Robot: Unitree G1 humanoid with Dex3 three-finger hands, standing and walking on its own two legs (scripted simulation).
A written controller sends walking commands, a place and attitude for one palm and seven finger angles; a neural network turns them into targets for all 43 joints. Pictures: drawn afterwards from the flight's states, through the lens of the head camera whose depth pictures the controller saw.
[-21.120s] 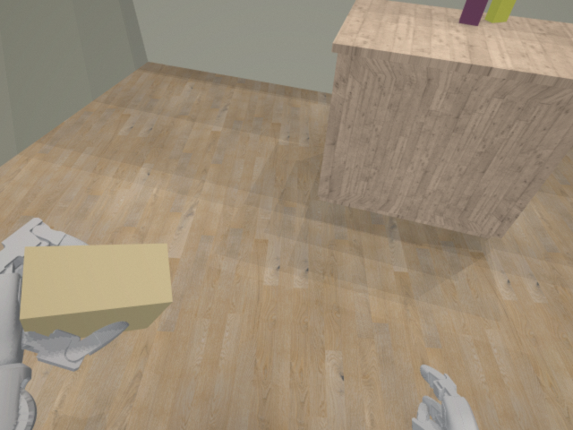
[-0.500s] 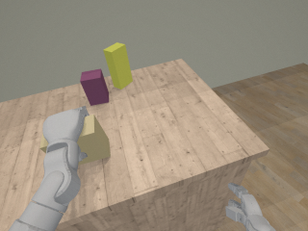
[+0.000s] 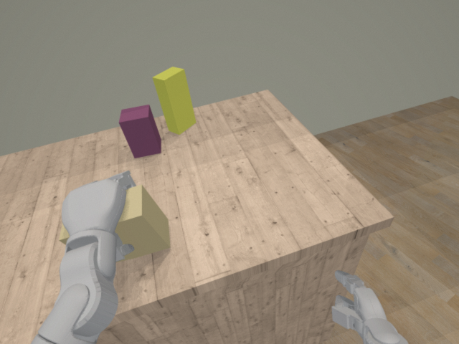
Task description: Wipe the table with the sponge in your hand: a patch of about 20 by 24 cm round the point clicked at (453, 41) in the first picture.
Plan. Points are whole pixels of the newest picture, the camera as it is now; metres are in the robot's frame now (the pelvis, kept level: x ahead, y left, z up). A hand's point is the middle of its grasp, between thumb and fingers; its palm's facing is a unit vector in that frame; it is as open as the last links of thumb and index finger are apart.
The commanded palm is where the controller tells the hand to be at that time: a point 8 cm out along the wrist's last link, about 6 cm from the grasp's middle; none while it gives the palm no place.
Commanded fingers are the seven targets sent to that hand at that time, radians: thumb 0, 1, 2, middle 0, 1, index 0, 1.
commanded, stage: slide across to the third lane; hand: left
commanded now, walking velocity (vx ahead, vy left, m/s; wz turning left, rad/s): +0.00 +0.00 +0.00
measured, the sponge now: (126, 233) +0.27 +0.23 +0.09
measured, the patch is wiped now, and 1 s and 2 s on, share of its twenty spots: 0.85 0.95 1.00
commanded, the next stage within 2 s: wipe forward along the third lane in 0.72 s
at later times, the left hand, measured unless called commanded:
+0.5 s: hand (131, 222) +0.26 +0.20 +0.14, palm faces +0.16 -0.09 -0.98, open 10.1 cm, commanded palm +0.22 +0.17 +0.19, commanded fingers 0.00 0.10 1.30 -1.20 -1.60 -1.20 -1.60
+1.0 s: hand (166, 211) +0.28 +0.14 +0.14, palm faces +0.17 -0.21 -0.96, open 10.1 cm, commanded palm +0.25 +0.15 +0.19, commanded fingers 0.00 0.10 1.30 -1.20 -1.60 -1.20 -1.60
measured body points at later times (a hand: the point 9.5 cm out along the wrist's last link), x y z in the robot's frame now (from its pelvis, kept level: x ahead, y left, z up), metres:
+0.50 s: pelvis -0.01 -0.01 +0.00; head -0.05 -0.08 +0.44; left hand +0.24 +0.20 +0.19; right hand +0.24 -0.20 -0.09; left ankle +0.02 +0.13 -0.73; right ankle -0.02 -0.10 -0.73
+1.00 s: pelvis -0.02 -0.02 +0.00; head -0.06 -0.08 +0.45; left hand +0.26 +0.15 +0.19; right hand +0.23 -0.21 -0.07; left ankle +0.02 +0.13 -0.73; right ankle -0.02 -0.10 -0.73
